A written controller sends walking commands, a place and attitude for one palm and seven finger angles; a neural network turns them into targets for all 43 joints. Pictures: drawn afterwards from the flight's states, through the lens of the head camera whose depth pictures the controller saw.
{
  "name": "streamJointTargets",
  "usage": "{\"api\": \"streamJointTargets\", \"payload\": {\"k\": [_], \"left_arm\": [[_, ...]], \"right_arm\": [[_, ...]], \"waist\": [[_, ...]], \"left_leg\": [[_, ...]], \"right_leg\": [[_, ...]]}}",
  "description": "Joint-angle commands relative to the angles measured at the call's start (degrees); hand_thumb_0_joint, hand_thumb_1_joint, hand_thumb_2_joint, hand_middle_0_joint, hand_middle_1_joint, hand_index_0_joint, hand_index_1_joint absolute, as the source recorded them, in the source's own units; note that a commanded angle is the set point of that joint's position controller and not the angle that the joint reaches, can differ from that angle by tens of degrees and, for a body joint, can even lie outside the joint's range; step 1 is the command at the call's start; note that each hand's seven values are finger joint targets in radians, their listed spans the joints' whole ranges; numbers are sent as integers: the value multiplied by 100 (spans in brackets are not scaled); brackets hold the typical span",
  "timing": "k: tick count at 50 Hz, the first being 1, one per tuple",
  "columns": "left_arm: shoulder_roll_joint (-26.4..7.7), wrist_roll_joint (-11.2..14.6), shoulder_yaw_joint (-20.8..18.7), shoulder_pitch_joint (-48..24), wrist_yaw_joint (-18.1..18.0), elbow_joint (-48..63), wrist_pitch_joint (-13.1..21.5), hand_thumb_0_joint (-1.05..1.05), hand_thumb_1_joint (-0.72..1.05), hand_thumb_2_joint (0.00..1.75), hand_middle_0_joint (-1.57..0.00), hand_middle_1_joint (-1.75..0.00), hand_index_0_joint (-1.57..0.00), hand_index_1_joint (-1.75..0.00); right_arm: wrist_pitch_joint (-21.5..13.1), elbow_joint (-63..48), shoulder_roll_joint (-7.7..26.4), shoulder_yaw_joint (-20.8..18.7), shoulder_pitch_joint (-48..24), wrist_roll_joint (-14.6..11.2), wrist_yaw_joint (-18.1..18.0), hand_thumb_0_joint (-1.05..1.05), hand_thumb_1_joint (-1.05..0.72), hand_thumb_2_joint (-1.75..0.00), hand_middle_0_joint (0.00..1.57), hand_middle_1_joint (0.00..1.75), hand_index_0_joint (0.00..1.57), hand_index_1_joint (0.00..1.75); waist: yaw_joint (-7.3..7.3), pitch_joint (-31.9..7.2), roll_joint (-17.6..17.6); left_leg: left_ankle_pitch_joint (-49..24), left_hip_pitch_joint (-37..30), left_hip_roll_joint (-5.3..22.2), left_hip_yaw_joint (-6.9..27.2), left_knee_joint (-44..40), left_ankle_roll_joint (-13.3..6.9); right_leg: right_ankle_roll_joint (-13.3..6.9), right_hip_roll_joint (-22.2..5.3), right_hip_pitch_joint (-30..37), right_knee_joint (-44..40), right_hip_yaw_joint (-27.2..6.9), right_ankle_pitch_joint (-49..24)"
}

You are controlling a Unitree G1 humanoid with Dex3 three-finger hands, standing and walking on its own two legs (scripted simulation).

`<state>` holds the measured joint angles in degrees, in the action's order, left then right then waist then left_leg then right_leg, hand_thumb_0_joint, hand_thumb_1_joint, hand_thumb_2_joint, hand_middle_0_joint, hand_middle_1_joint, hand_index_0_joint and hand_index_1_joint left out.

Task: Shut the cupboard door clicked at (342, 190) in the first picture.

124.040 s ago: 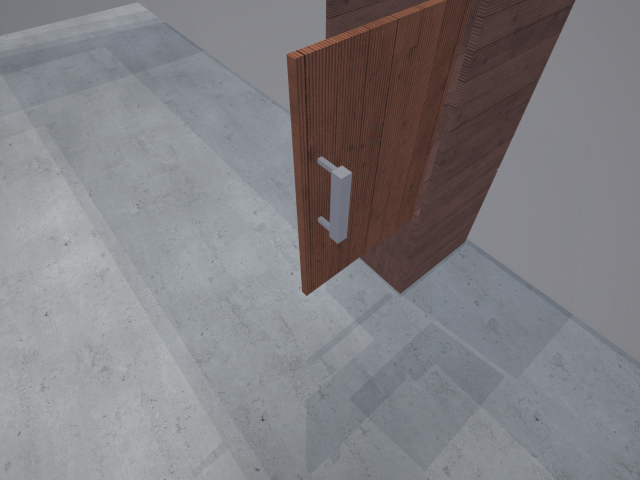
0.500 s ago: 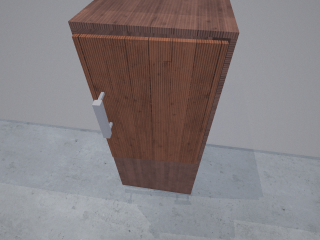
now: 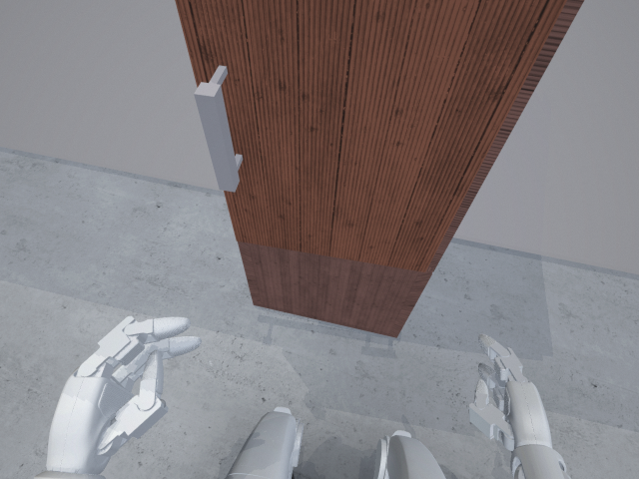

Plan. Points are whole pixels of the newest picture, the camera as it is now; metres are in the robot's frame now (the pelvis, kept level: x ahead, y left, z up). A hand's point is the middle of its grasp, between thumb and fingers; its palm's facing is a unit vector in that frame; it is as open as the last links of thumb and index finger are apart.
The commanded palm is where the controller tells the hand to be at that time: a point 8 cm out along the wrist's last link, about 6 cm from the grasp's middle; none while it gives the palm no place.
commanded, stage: raise the hand and make a fist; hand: left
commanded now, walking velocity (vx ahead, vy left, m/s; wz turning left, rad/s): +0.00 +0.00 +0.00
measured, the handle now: (225, 132) +0.53 +0.22 +0.10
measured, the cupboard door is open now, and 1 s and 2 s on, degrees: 3 3 3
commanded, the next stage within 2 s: bring the fist close to the handle in 1.32 s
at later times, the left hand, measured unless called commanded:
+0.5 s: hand (190, 364) +0.22 +0.17 +0.06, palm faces -0.10 -0.99 -0.02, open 3.3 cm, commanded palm +0.19 +0.24 +0.08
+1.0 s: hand (179, 312) +0.25 +0.19 +0.10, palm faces +0.01 -1.00 -0.05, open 3.1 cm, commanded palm +0.23 +0.23 +0.09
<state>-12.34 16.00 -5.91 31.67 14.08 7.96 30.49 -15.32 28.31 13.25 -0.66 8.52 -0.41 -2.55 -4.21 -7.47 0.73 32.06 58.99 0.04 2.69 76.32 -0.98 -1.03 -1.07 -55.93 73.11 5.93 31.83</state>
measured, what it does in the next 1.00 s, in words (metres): stands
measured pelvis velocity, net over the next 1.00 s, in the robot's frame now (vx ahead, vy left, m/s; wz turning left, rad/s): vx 0.02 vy -0.01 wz -0.01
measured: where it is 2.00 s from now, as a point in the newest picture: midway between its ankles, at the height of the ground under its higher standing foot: outside the picture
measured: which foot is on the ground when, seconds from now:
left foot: down 0.00-1.00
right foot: down 0.00-1.00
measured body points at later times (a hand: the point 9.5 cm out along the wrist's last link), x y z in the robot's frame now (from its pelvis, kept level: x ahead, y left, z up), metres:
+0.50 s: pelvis +0.01 +0.01 +0.01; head +0.08 +0.03 +0.46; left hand +0.22 +0.23 +0.07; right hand +0.20 -0.23 -0.05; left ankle +0.05 +0.11 -0.62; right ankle +0.04 -0.12 -0.62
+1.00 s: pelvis +0.02 -0.01 +0.03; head +0.08 +0.00 +0.48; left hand +0.25 +0.24 +0.11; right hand +0.20 -0.24 -0.05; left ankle +0.05 +0.10 -0.62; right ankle +0.04 -0.12 -0.62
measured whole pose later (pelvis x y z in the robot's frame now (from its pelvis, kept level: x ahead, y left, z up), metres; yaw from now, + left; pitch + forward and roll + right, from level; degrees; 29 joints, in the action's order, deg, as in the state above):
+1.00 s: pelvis +0.02 -0.01 +0.03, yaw -1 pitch +15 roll -2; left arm -14.6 17.7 -10.5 21.8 13.8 4.7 21.1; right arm -8.6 27.8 13.3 0.8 15.4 -1.5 -3.6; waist 0.0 -8.8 2.1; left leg 30.9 51.7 0.9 2.0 68.0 -0.3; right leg -1.3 0.1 -49.4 65.1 5.0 30.2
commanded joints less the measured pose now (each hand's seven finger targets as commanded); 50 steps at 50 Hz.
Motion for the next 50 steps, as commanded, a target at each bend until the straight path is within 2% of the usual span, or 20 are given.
{"api": "streamJointTargets", "payload": {"k": [1,3,5,8,10,13,15,18,22,23,25,27,28,32,35,38,41,43,47,50], "left_arm": [[-307,-83,189,-469,339,1076,-54,0,90,90,-75,-90,-75,-90],[-513,-128,-121,190,433,743,-701,0,90,90,-79,-94,-79,-94],[-596,-43,-373,455,419,1042,-1206,0,90,90,-82,-98,-82,-98],[-880,121,-1013,408,69,1522,-1405,0,90,90,-88,-104,-88,-104],[-644,179,-883,284,-195,1831,-1123,0,90,90,-92,-108,-92,-108],[-415,115,-489,-215,-403,1870,-504,0,90,90,-97,-114,-97,-114],[-245,-12,-97,-287,-337,1558,-221,0,90,90,-101,-118,-101,-118],[-258,-136,172,-380,-61,1118,-242,0,90,90,-106,-124,-106,-124],[-831,-141,-326,-243,60,1385,-557,0,90,90,-113,-132,-113,-132],[-1099,-103,-661,-242,-17,1484,-630,0,90,90,-115,-134,-115,-134],[-1006,31,-792,-218,-155,1802,-631,0,90,90,-119,-138,-119,-138],[-883,172,-882,-225,-310,1782,-582,0,90,90,-123,-142,-123,-142],[-874,192,-963,-225,-392,1612,-573,0,90,90,-124,-144,-124,-144],[-445,70,-341,-454,-279,973,-567,0,90,90,-130,-150,-130,-150],[-493,-35,-95,-748,10,688,-679,0,90,90,-130,-150,-130,-150],[-999,2,-491,-1109,155,792,-724,0,90,90,-130,-150,-130,-150],[-1211,172,-965,-1193,99,1173,-584,0,90,90,-130,-150,-130,-150],[-1256,284,-1178,-1191,-18,1262,-488,0,90,90,-130,-150,-130,-150],[-711,262,-751,-998,-59,700,-560,0,90,90,-130,-150,-130,-150],[-577,155,-439,-869,127,260,-831,0,90,90,-130,-150,-130,-150]], "right_arm": [[-156,-742,813,-313,206,-71,-77,0,-90,-90,20,30,20,30],[-25,-883,782,-316,82,-149,-69,0,-90,-90,20,30,20,30],[129,-1051,698,-358,33,-209,-63,0,-90,-90,20,30,20,30],[296,-1128,558,-327,-95,-170,-94,0,-90,-90,20,30,20,30],[296,-1106,455,-301,36,-129,-85,0,-90,-90,20,30,20,30],[238,-970,535,-238,136,-40,-69,0,-90,-90,20,30,20,30],[190,-892,627,-243,222,-13,-41,0,-90,-90,20,30,20,30],[169,-949,779,-244,257,-69,-59,0,-90,-90,20,30,20,30],[198,-1135,809,-280,296,-134,-107,0,-90,-90,20,30,20,30],[234,-1156,785,-280,268,-131,-119,0,-90,-90,20,30,20,30],[303,-1200,691,-265,276,-125,-130,0,-90,-90,20,30,20,30],[362,-1180,637,-238,298,-108,-125,0,-90,-90,20,30,20,30],[403,-1152,631,-227,312,-93,-129,0,-90,-90,20,30,20,30],[416,-1075,737,-196,373,-78,-94,0,-90,-90,20,30,20,30],[368,-1085,837,-197,437,-119,-120,0,-90,-90,20,30,20,30],[323,-1090,858,-166,461,-122,-172,0,-90,-90,20,30,20,30],[310,-1111,756,-153,430,-101,-192,0,-90,-90,20,30,20,30],[317,-1049,701,-140,411,-86,-195,0,-90,-90,20,30,20,30],[360,-959,709,-145,430,-99,-127,0,-90,-90,20,30,20,30],[409,-980,794,-182,489,-138,-110,0,-90,-90,20,30,20,30]], "waist": [[651,-1214,96],[347,-1501,123],[154,-1851,-54],[-87,-2054,-4],[-15,-1931,107],[285,-1404,166],[497,-1131,209],[642,-732,80],[374,-1336,299],[249,-1466,490],[181,-1660,594],[191,-1550,556],[220,-1443,337],[551,-855,260],[676,-678,16],[590,-939,63],[361,-1512,209],[289,-1614,304],[431,-1217,225],[531,-956,-36]], "left_leg": [[-801,-956,35,289,-1269,-70],[-977,-1002,-3,262,-1479,-60],[-1352,-1212,-23,201,-1653,-14],[-1869,-1352,-27,158,-1712,22],[-2139,-1529,13,164,-1721,72],[-1819,-1366,42,228,-1611,83],[-1469,-1280,64,273,-1573,96],[-582,-1002,64,368,-1735,49],[-640,-1236,17,291,-1954,33],[-786,-1289,1,269,-1984,39],[-1269,-1572,-1,186,-2000,60],[-1380,-1572,-12,140,-1981,79],[-1363,-1449,-2,159,-1960,60],[-938,-1194,7,126,-1857,50],[-736,-1113,13,134,-1851,-2],[-830,-1124,-21,86,-1819,-45],[-1294,-1368,-31,4,-1817,-29],[-1533,-1413,-42,-6,-1803,-11],[-1513,-1409,-28,-28,-1862,21],[-1389,-1301,-25,-22,-1905,-9]], "right_leg": [[-71,301,247,-1129,-301,-570],[-91,291,648,-1178,-279,-700],[-55,241,1125,-1217,-228,-1117],[-75,279,1507,-1128,-157,-1487],[-79,276,1379,-1083,-87,-1677],[-98,310,837,-1029,-52,-1325],[-91,283,456,-1046,-56,-983],[-99,266,298,-1221,-125,-384],[-117,228,791,-1378,-234,-433],[-138,253,940,-1362,-247,-541],[-140,258,1179,-1357,-196,-927],[-126,284,1269,-1415,-174,-1046],[-124,320,1295,-1438,-153,-1031],[-69,277,925,-1607,-206,-689],[-57,247,901,-1783,-317,-476],[-79,229,1182,-1884,-468,-439],[-77,214,1594,-1797,-513,-924],[-89,234,1775,-1743,-499,-1216],[-41,228,1573,-1789,-410,-1324],[-9,204,1503,-1908,-420,-1234]]}}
